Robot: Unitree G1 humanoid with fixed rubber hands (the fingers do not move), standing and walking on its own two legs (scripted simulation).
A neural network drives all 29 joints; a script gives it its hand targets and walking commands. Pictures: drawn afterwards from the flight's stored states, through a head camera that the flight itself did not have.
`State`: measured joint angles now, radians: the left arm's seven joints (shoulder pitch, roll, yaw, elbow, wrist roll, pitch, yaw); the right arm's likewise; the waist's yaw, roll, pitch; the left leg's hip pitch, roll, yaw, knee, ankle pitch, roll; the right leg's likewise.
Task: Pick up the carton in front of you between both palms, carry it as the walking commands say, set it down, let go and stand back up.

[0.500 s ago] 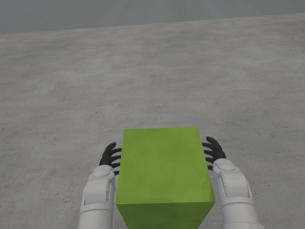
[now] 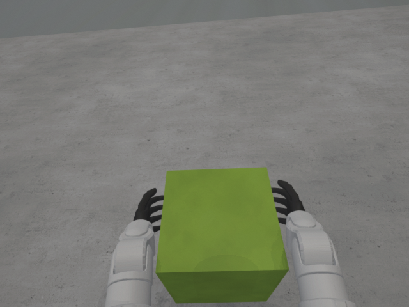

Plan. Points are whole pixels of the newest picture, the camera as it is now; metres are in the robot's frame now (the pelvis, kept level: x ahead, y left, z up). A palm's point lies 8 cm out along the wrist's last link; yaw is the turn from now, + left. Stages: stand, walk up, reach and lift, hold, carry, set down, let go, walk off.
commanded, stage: hold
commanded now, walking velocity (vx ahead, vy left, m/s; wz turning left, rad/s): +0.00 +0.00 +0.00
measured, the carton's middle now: (218, 239) +0.29 +0.00 -0.05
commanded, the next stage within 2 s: set down in 0.02 s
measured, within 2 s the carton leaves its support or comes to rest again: neither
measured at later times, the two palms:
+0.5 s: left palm (154, 229) +0.33 +0.15 -0.06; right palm (279, 219) +0.34 -0.14 -0.06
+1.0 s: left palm (176, 237) +0.39 +0.13 -0.23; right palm (277, 239) +0.37 -0.17 -0.23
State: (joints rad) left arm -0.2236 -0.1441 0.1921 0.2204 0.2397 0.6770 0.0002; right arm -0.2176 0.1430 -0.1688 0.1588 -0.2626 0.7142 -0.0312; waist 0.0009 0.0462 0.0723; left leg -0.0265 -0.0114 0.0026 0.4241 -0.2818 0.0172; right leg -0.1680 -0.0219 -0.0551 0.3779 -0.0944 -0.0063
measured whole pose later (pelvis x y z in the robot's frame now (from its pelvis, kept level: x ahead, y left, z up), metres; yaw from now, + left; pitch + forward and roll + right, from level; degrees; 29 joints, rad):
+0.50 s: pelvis -0.02 -0.02 -0.03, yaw +5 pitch +8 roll +0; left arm -0.59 -0.14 0.50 0.65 0.42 0.30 -0.07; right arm -0.55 0.22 -0.50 0.51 -0.41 0.35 -0.01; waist -0.04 0.04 0.11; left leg -0.54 -0.05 -0.11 0.76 -0.36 -0.01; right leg -0.64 0.05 0.03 0.69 -0.19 -0.02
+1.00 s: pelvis -0.04 +0.00 -0.15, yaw +6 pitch +39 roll +1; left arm -0.78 -0.06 0.36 0.72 0.21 0.19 0.05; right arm -0.68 0.12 -0.50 0.54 -0.25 0.22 -0.03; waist -0.09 0.07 -0.19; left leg -1.48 -0.13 -0.06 1.33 -0.52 0.01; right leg -1.59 0.05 0.09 1.25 -0.34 0.04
